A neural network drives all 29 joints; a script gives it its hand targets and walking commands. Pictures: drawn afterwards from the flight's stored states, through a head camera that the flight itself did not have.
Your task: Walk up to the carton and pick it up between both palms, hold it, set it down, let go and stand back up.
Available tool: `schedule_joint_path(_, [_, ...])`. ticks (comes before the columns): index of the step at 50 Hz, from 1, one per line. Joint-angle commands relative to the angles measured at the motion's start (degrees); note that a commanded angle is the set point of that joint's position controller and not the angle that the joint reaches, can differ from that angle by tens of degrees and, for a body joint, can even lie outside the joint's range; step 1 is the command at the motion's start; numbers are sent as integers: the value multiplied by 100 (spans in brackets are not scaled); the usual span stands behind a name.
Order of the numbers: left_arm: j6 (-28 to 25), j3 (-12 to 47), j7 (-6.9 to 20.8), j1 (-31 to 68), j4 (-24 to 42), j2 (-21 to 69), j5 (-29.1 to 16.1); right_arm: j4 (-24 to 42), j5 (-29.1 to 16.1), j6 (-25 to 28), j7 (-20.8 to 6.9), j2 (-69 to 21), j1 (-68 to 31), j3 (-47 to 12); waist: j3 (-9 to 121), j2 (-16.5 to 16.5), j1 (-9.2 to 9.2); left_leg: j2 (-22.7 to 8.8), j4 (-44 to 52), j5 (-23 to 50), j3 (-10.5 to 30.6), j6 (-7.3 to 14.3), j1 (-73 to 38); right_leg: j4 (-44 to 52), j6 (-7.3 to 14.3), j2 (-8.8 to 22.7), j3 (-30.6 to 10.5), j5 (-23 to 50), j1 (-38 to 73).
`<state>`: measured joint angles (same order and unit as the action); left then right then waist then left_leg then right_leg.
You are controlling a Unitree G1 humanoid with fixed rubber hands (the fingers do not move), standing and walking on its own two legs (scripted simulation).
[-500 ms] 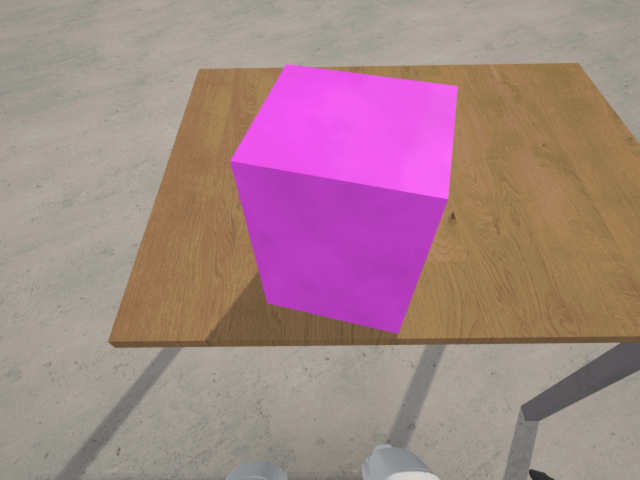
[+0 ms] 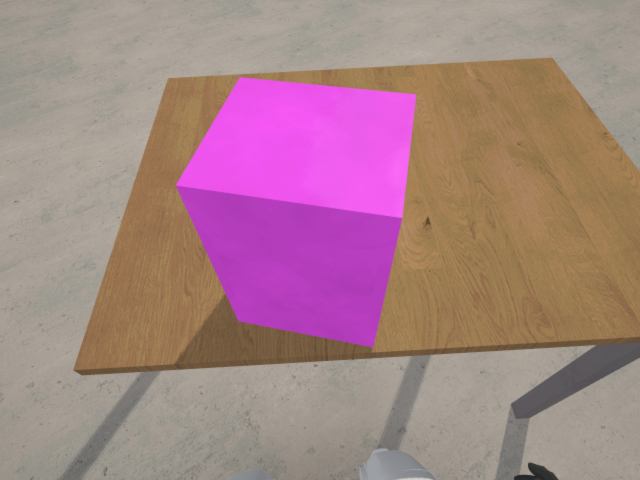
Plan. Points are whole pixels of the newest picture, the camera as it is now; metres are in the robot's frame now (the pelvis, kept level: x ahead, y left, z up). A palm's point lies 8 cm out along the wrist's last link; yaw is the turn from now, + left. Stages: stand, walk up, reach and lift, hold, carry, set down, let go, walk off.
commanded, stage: walk up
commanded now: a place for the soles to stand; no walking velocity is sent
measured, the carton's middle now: (313, 225) +0.40 +0.01 +0.08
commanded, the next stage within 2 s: reach and lift in 1.08 s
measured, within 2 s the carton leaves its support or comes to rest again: neither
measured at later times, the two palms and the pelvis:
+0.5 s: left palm out of the picture +0.06 +0.28 -0.11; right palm out of the picture +0.07 -0.30 -0.12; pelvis -0.01 -0.01 +0.00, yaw -1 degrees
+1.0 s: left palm out of the picture +0.06 +0.30 -0.10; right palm out of the picture +0.07 -0.29 -0.11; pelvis -0.01 +0.00 +0.00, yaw +0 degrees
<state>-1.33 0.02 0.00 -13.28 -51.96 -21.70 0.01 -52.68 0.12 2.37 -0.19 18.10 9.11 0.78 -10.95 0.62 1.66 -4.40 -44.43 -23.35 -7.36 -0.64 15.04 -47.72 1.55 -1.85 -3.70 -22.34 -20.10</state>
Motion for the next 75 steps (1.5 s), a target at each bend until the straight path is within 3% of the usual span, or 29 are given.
schedule_joint_path(1, [-70,-486,-35,192,425,-1272,25,172,-13,198,142,2047,-183,641,1090,-283,-84,-1574,1409,1683,1524,1202,-576,330,134,409,21,1228,-265])
schedule_joint_path(4, [-149,-529,-10,-188,287,-1405,109,326,-48,124,131,1742,-154,552,1524,108,-136,-791,462,1287,673,658,-229,1117,447,620,-693,2453,416])
schedule_joint_path(5, [-187,-558,-15,-136,286,-1529,101,343,-107,96,116,1623,-230,529,1462,286,-140,-267,74,1022,425,402,-73,1448,748,869,-1480,2621,385])
schedule_joint_path(7, [-198,-567,-51,31,331,-1711,112,264,-88,18,100,1339,-150,446,1323,602,-128,351,-216,-558,642,220,286,2024,1232,1418,-2820,1849,365])
schedule_joint_path(9, [-169,-525,-61,277,396,-1610,109,227,-52,43,78,1406,-64,447,1261,489,-59,332,199,-787,662,304,248,2265,1222,1434,-2829,1128,294])
schedule_joint_path(14, [-99,-417,-10,780,547,-1200,84,-26,35,156,75,1767,468,575,1210,187,261,-422,1429,-134,1243,576,-1096,1549,389,597,-1365,811,-994])
schedule_joint_path(17, [-80,-462,-13,705,544,-1141,83,11,64,187,130,2183,238,692,910,-200,107,-1578,2028,410,2017,1256,-451,58,100,124,-48,778,-662])
schedule_joint_path(18, [-70,-498,1,478,486,-1231,79,129,49,181,124,2285,24,702,1186,-801,23,-1837,2041,554,2057,1409,-391,-154,101,183,53,116,-504])
schedule_joint_path(20, [-68,-589,26,38,420,-1447,94,264,43,157,98,2164,-302,682,1042,-707,-166,-1820,1758,508,1827,1366,-163,350,161,313,109,-188,-199])
schedule_joint_path(22, [-161,-577,64,-195,326,-1287,103,271,27,106,82,1868,-267,598,1382,-87,-225,-979,1015,413,929,742,-14,1411,361,525,-635,841,349])
schedule_joint_path(23, [-212,-581,55,-145,310,-1397,141,277,-31,52,84,1633,-212,559,1379,485,-151,-385,231,244,494,445,262,2086,533,868,-1621,877,477])
schedule_joint_path(25, [-229,-630,29,44,357,-1776,134,247,-53,-11,68,1426,-162,455,1275,424,-145,413,-137,-1181,625,192,729,2578,1107,1490,-3212,404,665])
schedule_joint_path(29, [-160,-451,-51,499,486,-1384,119,53,-36,89,43,1456,224,481,1317,588,11,262,904,-113,739,329,-141,2092,899,1174,-2292,1337,234])
schedule_joint_path(31, [-125,-426,-50,631,570,-1258,62,10,-22,149,103,1597,353,544,1626,474,166,-145,1215,804,1065,459,-1039,1467,543,781,-1551,2085,-319])
schedule_joint_path(32, [-116,-400,-34,676,582,-1125,49,26,-8,186,119,1842,447,582,1575,-63,190,-555,1482,880,1301,581,-1238,1060,307,556,-1079,2127,-623])
schedule_joint_path(34, [-80,-447,-32,359,431,-1206,45,21,42,208,141,2143,174,615,1320,-277,24,-1539,1740,938,1857,1230,-726,105,98,168,-162,1318,-393])
schedule_joint_path(35, [-78,-472,-6,378,466,-1208,58,102,49,195,134,2216,131,640,1216,-366,-14,-1584,1702,1209,1683,1281,-514,131,136,234,-71,960,-235])
schedule_joint_path(39, [-147,-562,42,-8,346,-1346,106,239,2,105,94,1807,-209,574,1421,-174,-143,-931,931,431,983,795,-101,1166,355,509,-605,1300,204])
schedule_joint_path(42, [-209,-542,4,41,299,-1619,117,298,-36,-22,50,1483,-158,483,1185,547,-99,343,72,-832,596,290,379,2434,947,1198,-2795,501,222])
schedule_joint_path(45, [-147,-555,-29,287,409,-1603,172,141,-21,4,35,1516,4,480,1087,470,-120,423,460,-992,676,323,392,2646,1010,1319,-2843,-44,266])
schedule_joint_path(48, [-148,-412,-34,568,483,-1347,101,10,-14,132,56,1683,384,510,1641,318,141,67,1161,700,892,392,-887,1742,669,811,-1653,1871,-72])
schedule_joint_path(50, [-147,-409,-4,747,529,-1084,73,-25,12,205,122,2023,536,584,1709,-157,196,-877,1597,1460,1521,775,-1268,548,211,342,-657,2478,-436])
schedule_joint_path(53, [-49,-454,-23,274,458,-1192,32,97,19,195,147,2221,7,651,1106,-689,-29,-1901,1913,1204,1974,1467,-507,53,68,217,135,24,-460])
schedule_joint_path(54, [-55,-463,18,181,352,-1233,42,214,50,180,124,2182,-168,661,1130,-715,-71,-1848,1728,1265,1752,1397,-503,327,82,329,147,11,-404])
schedule_joint_path(55, [1206,-237,-203,2191,1813,-779,151,-260,940,1036,-138,671,-2056,1377,805,-565,-19,172,797,-425,74,-155,1509,835,254,183,458,-421,-281])
schedule_joint_path(58, [2081,-461,-295,2156,2434,-666,264,-50,860,932,-366,1025,-1300,1304,834,-809,324,-70,634,-773,247,103,1909,279,286,104,590,17,101])
schedule_joint_path(61, [2456,-622,-230,1961,2963,-691,224,414,592,868,-328,1008,-726,1285,1338,-168,377,106,507,-164,221,72,716,760,155,305,415,330,-217])
schedule_joint_path(68, [2297,-1144,48,1018,3118,-1054,398,2064,256,1172,253,485,122,948,1989,1065,-129,425,697,552,-13,159,437,1380,-459,510,-216,2819,1231])
schedule_joint_path(75, [2046,-1369,301,648,2926,-1100,598,2579,-14,935,561,-233,828,417,1493,1329,-471,544,1297,672,-89,165,386,1946,-652,673,-743,3318,1863])
